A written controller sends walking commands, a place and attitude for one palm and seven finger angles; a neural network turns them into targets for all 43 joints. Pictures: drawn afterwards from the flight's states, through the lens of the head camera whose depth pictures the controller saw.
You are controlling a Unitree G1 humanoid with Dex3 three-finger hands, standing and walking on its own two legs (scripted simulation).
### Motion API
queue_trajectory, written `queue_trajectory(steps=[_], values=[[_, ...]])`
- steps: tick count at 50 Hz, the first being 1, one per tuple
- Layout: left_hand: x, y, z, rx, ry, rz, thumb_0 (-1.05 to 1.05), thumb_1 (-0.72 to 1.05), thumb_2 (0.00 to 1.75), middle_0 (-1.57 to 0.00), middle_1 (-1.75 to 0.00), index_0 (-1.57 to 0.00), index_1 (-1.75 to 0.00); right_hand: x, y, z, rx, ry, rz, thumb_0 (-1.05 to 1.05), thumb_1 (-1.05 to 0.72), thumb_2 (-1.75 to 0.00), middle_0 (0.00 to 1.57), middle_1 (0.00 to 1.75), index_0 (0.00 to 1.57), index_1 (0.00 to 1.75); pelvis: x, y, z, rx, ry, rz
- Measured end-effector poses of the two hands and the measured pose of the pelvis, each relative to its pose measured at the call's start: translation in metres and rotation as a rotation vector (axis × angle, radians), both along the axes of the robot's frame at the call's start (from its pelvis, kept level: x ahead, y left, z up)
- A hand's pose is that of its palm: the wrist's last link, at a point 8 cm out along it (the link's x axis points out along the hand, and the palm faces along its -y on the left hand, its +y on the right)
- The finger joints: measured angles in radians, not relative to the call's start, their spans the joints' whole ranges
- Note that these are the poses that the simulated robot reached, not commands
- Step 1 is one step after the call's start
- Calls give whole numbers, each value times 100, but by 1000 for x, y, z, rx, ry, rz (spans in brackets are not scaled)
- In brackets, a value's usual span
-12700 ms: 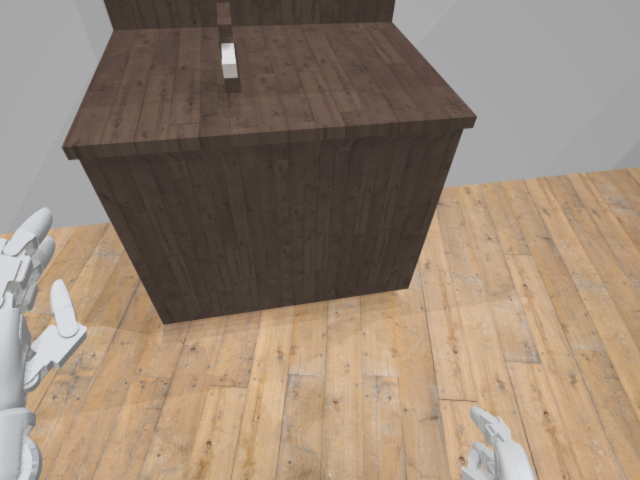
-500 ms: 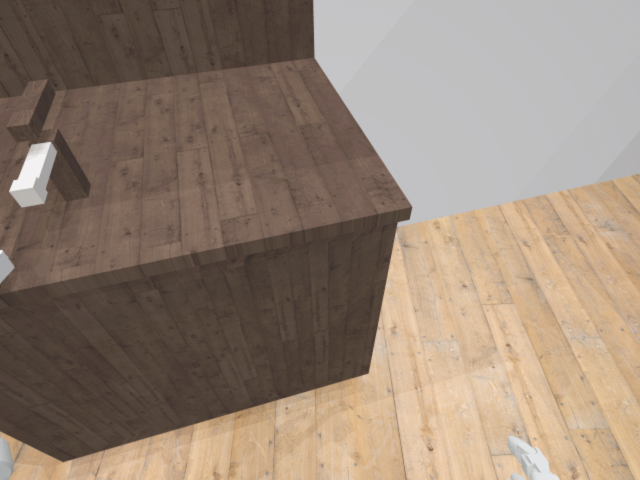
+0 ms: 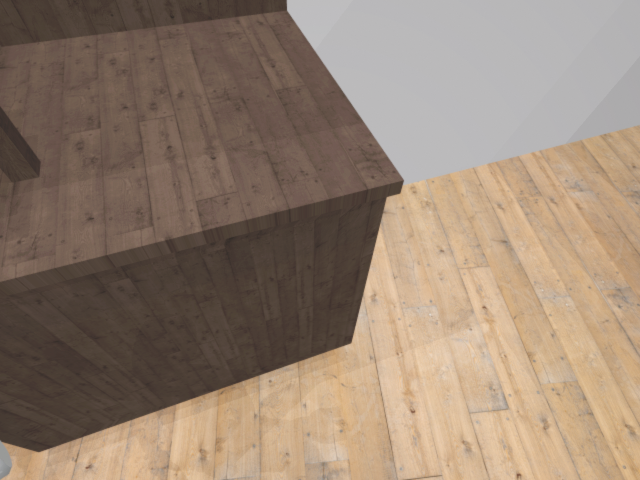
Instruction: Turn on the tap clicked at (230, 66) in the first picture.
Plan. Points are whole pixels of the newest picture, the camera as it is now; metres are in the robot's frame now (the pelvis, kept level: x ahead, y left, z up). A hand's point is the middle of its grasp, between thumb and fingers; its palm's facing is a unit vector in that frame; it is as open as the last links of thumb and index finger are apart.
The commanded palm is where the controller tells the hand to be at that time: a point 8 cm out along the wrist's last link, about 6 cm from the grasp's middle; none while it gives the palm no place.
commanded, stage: reach beside the lever's end, fingers flat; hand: left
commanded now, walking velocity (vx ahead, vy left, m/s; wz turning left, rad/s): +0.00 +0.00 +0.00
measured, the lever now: out of the picture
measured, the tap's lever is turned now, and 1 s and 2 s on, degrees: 0 0 4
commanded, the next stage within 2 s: push the lever round in 0.32 s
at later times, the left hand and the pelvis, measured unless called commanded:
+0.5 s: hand out of the picture +0.34 +0.44 +0.13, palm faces +0.62 -0.78 -0.07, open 7.8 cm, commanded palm +0.29 +0.45 +0.14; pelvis +0.01 +0.01 +0.00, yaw +1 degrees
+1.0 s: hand out of the picture +0.34 +0.40 +0.14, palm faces +0.61 -0.79 -0.08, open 7.8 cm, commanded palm +0.29 +0.42 +0.14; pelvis +0.01 +0.00 +0.00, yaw +0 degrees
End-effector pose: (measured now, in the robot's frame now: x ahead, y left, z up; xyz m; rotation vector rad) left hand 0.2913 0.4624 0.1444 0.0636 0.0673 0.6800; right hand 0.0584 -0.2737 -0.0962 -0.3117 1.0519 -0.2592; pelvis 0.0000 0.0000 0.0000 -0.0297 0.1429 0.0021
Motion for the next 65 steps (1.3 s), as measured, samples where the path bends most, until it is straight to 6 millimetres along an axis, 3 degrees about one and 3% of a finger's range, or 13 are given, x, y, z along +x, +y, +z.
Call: queue_trajectory(steps=[5, 11, 21, 27, 37, 50, 65], values=[[8, 0, -4, 3, -15, -42, 1, 90, 90, -15, -15, -15, -15, 2, 4, 1, -9, 19, -7, 1, -91, -90, 20, 30, 20, 30, 3, 6, 0, -5, 10, 0], [12, -3, -10, -16, -14, -51, 1, 90, 89, -15, -15, -16, -15, 21, 15, 4, 3, -29, 3, 1, -91, -90, 20, 30, 20, 30, 10, 12, 1, -7, 11, -3], [-1, -1, -6, -20, -11, -25, 1, 90, 89, -16, -15, -16, -15, 65, 35, 9, 44, -136, 59, 1, -91, -90, 20, 30, 20, 30, 16, 15, 2, -6, -4, 5], [-4, 3, -7, -17, 20, -9, 1, 90, 89, -15, -15, -15, -15, 76, 35, 9, 37, -143, 96, 1, -91, -90, 20, 30, 20, 31, 14, 13, 1, -9, -3, 20], [9, -18, -5, -25, -2, -60, 1, 90, 89, -15, -15, -16, -15, 65, 23, 8, 31, -129, 57, 1, -91, -90, 20, 30, 20, 30, 14, 8, 2, -3, -6, 10], [-1, -34, -1, 5, -10, -27, 1, 90, 89, -15, -15, -16, -15, 40, 8, 2, 34, -99, 20, 1, -91, -90, 20, 30, 20, 30, 8, -3, 2, 2, -27, 3], [4, -48, -3, -19, -14, -5, 1, 90, 89, -15, -15, -16, -15, 38, 2, 2, 42, -130, 22, 1, -91, -90, 20, 30, 20, 30, -2, -11, 1, 7, -30, 2]])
